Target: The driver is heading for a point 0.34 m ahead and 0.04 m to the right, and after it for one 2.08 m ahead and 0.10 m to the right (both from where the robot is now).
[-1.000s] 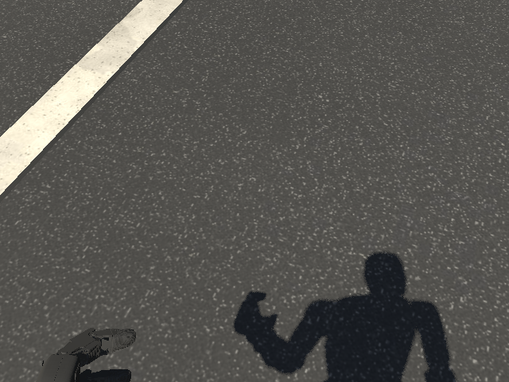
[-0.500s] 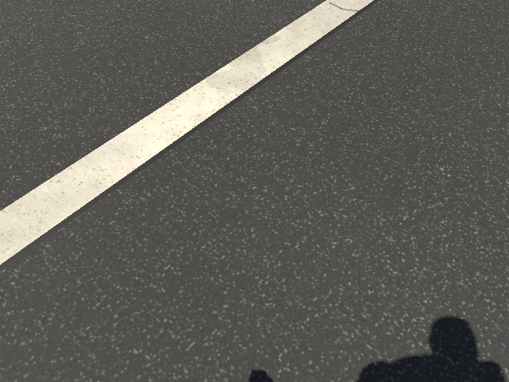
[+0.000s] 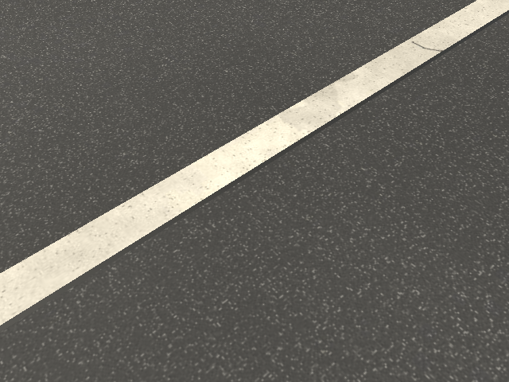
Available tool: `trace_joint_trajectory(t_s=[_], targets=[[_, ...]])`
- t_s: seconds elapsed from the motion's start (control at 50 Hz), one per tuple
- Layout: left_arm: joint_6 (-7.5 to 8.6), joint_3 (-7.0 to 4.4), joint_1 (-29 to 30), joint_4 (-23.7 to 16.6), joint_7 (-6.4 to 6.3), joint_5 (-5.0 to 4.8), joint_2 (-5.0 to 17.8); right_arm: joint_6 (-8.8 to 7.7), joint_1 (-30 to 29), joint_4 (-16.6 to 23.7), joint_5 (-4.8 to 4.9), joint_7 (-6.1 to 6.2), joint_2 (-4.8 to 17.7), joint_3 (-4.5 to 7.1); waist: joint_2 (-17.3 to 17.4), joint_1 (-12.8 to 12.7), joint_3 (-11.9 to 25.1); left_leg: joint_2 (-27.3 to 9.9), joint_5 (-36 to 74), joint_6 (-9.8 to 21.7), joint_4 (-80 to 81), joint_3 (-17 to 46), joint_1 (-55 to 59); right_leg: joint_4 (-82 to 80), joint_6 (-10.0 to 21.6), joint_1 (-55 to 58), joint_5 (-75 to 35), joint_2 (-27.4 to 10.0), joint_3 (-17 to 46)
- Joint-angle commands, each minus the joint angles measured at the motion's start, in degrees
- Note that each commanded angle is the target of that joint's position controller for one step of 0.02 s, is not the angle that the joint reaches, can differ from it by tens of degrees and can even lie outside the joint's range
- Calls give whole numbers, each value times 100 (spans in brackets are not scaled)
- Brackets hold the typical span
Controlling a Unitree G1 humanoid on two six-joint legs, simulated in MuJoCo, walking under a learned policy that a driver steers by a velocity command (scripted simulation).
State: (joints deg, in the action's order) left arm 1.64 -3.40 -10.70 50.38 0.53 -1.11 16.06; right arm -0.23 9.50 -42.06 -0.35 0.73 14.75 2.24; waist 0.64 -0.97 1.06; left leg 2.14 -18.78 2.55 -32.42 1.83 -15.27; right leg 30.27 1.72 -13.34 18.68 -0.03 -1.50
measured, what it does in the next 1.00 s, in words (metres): walks ahead: left foot, then right foot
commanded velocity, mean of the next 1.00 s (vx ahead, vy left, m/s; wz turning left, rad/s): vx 0.44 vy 0.00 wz -0.10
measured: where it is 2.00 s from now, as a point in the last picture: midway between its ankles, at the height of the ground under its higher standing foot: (283, 236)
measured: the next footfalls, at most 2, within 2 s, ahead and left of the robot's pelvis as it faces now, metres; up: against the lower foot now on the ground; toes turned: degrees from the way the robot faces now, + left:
left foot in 0.36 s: +0.30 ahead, +0.11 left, +0.00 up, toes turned -14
right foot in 0.82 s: +0.49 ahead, -0.21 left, +0.00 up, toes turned -11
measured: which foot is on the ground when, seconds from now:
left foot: down 0.00-0.00, up 0.02-0.34, down 0.36-0.82, up 0.84-1.00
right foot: down 0.00-0.38, up 0.40-0.80, down 0.82-1.00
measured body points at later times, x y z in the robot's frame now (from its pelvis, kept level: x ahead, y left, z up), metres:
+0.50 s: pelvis +0.21 +0.02 +0.01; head +0.23 +0.03 +0.45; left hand +0.34 +0.29 -0.12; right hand +0.29 -0.27 -0.09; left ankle +0.26 +0.12 -0.73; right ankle +0.07 -0.09 -0.64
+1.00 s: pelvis +0.44 -0.09 +0.01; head +0.47 -0.11 +0.46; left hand +0.60 +0.16 -0.09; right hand +0.49 -0.39 -0.11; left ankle +0.43 +0.07 -0.64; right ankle +0.45 -0.20 -0.73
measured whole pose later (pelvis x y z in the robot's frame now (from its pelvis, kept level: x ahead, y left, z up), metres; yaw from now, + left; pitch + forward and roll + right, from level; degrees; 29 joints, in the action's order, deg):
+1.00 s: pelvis +0.44 -0.09 +0.01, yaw -6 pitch +1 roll -1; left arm 5.5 -3.0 -12.2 43.7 1.3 0.7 14.7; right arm -2.4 17.3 -44.6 2.0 0.2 18.0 4.2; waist 2.6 0.0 -1.6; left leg -3.8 -18.3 0.6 -66.1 3.1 -29.7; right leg 24.0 1.7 -14.4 10.8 0.3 -5.2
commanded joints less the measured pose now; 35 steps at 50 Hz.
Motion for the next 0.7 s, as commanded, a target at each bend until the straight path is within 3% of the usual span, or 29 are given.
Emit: trace_joint_trajectory(t_s=[0.02, 0.04, 0.06, 0.1, 0.14, 0.2, 0.26, 0.32, 0.36, 0.38, 0.4, 0.42, 0.44, 0.46, 0.48, 0.5, 0.54, 0.62, 0.7], targets=[[230, -338, -886, 67, 41, -24, 1491, -321, -537, 734, 26, 11, 537, 184, -1704, -59, -304, 212, -1043, -48, -1313, -443, -2232, -1612, 1449, 1321, 677, -1823, 3336], [306, -289, -1047, -10, 61, 41, 1235, -437, -958, 789, 125, 24, 922, 272, -1377, -425, -631, 23, -1691, -137, -2139, -21, -3077, -1968, 1779, 1563, 806, -2158, 4081], [372, -238, -1000, -25, 31, 71, 1053, -515, -956, 795, 218, -20, 949, 309, -1059, -313, -639, -215, -1307, -105, -2516, 227, -3378, -1876, 1651, 1767, 661, -2070, 3811], [391, -223, -941, -90, -18, -38, 943, -589, -958, 727, 130, -96, 799, 297, -756, -278, -533, -386, -500, -151, -2447, 188, -3595, -1846, 1396, 2045, 44, -1695, 3129], [301, -162, -997, -110, -101, -41, 710, -644, -1094, 763, 67, -173, 628, 279, -690, -251, -384, -396, 112, -290, -1855, 52, -3101, -1905, 1201, 1833, -715, -1319, 2471], [191, -209, -956, -242, -191, -18, 822, -653, -1325, 809, 82, -260, 275, 168, -770, -303, -386, -150, 919, -473, -695, -219, -1987, -1904, 1013, 975, -1129, -890, 1766], [149, -287, -1121, -335, -199, -45, 1017, -640, -1438, 899, 164, -274, 411, 199, -857, -346, -427, -25, 1351, -530, 0, -224, -1105, -1840, 934, 376, -952, -940, 1846], [145, -319, -1011, -433, -192, -90, 1047, -650, -983, 840, 223, -212, 729, 321, -955, -23, -380, -119, 1411, -399, 375, -54, -318, -1526, 726, 236, -952, -1094, 2135], [162, -236, -939, -516, -167, -3, 763, -665, 119, 573, 180, -113, 1050, 488, -804, 528, 199, -248, 1235, -113, 542, -56, 1112, -265, 440, -46, -1787, -661, 1796], [169, -88, -996, -657, -152, 145, 316, -666, 1131, 445, 69, -63, 1399, 569, -67, 884, 1132, -1304, 516, 293, 550, 1051, 2503, 1531, 221, -706, -996, -265, 1367], [264, 25, -1705, -860, -173, -67, -129, -621, 1476, 255, -80, -150, 1833, 628, 2118, 468, 1700, -2496, -1215, 1119, 1655, 4067, 3517, 3347, -41, -2296, 1391, 427, 918], [285, -110, -1632, -675, -172, -212, 512, -644, 1213, 268, -26, -199, 1252, 480, 1515, 480, 1071, -2474, -2035, 1137, 2019, 4429, 3033, 4181, -29, -2910, 1278, 94, 1219], [286, -174, -1116, -756, -143, -205, 765, -641, 889, 279, 44, -192, 924, 385, 941, 480, 353, -2282, -1546, 985, 1951, 3460, 2419, 4316, 50, -3103, 779, -126, 1103], [291, -156, -789, -798, -137, -118, 705, -625, 649, 271, 25, -195, 817, 343, 422, 394, 70, -2007, -602, 910, 1916, 2653, 1843, 4195, 74, -2912, 368, -336, 956], [305, -158, -588, -858, -116, -33, 633, -608, 497, 223, -17, -203, 704, 313, 339, 304, -100, -1792, 53, 903, 1995, 2161, 1457, 3907, 87, -2806, 103, -472, 924], [288, -160, -557, -884, -80, -20, 563, -615, 405, 194, -50, -196, 633, 280, 459, 179, -130, -1631, 453, 874, 2107, 1788, 1189, 3683, 98, -2580, -63, -617, 887], [244, -106, -505, -922, -34, -18, 383, -657, 443, 101, 15, -186, 625, 282, 535, 109, -145, -1561, 915, 979, 2311, 1430, 989, 3286, 47, -2459, -177, -692, 717], [297, 40, 318, -1248, 16, 110, 195, -619, 610, -43, 133, -143, 935, 357, 288, 217, -411, -1445, 1396, 1096, 2555, 952, 637, 1646, -147, -2374, -921, -686, 443], [380, 61, 972, -1427, 117, 38, 315, -518, 974, -161, 215, -108, 1172, 415, 321, 408, -400, -1369, 1545, 944, 2361, 749, 441, 483, -294, -1598, -1756, -324, 278]])
Velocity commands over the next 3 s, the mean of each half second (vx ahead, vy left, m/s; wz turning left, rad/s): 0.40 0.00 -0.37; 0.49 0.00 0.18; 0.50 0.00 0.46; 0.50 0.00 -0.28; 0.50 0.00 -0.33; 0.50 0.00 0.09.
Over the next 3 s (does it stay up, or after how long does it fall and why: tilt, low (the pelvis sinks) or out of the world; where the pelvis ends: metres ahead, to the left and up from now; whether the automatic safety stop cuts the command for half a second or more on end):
stays up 1.62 -0.15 0.00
